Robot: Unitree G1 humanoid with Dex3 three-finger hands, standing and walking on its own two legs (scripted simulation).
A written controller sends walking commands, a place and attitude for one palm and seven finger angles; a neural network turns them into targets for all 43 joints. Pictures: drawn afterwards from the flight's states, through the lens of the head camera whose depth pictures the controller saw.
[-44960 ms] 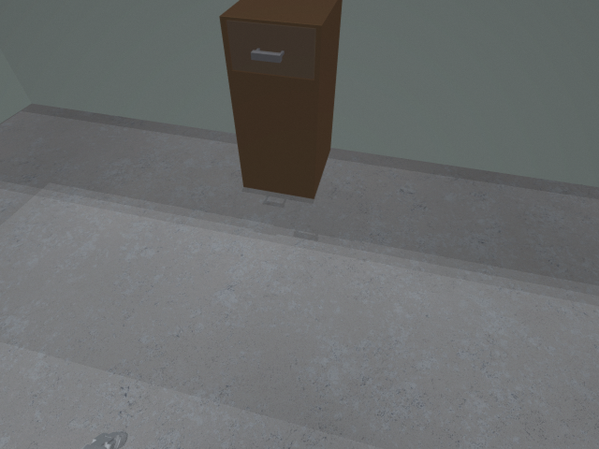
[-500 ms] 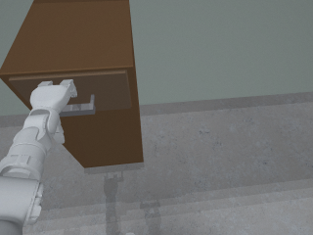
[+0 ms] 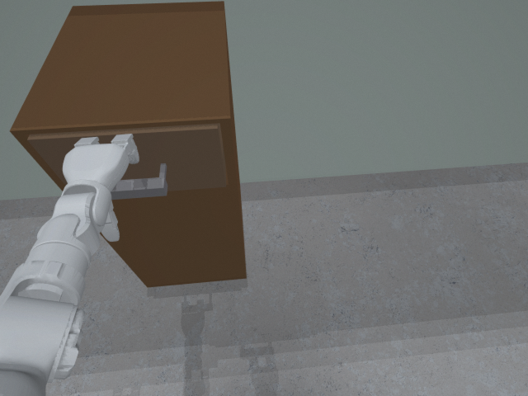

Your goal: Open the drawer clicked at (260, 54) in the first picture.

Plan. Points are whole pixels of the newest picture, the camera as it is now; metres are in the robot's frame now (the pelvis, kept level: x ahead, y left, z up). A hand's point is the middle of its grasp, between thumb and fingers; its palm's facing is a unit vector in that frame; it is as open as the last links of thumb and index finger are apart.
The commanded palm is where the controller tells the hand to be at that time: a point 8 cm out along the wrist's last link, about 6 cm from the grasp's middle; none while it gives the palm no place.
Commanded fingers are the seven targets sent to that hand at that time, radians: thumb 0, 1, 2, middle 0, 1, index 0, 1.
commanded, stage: move the hooked fingers above the handle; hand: left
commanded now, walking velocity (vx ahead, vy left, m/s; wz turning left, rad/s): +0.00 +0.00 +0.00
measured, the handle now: (137, 179) +0.51 +0.25 -0.03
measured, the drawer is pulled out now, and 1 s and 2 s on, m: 0.01 0.01 0.01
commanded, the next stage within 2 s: lower the fingers behind the handle in 1.50 s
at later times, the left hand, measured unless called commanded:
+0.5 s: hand (106, 186) +0.45 +0.26 +0.03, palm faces -0.10 -0.02 -0.99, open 13.8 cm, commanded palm +0.43 +0.25 +0.09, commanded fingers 0.00 -0.50 0.30 -0.30 -1.20 -0.30 -1.20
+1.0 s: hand (118, 190) +0.44 +0.25 +0.02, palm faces -0.12 -0.05 -0.99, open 13.8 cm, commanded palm +0.43 +0.25 +0.09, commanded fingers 0.00 -0.50 0.30 -0.30 -1.20 -0.30 -1.20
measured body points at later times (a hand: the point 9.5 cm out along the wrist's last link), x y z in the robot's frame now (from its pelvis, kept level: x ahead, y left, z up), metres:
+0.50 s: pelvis +0.01 +0.00 +0.00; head +0.08 +0.00 +0.44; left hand +0.45 +0.26 +0.08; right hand +0.03 -0.27 -0.13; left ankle -0.01 +0.09 -0.71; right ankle -0.02 -0.11 -0.71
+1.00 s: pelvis +0.01 +0.01 +0.00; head +0.08 +0.00 +0.44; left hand +0.44 +0.25 +0.08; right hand +0.03 -0.27 -0.13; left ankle -0.01 +0.09 -0.71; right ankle -0.02 -0.11 -0.71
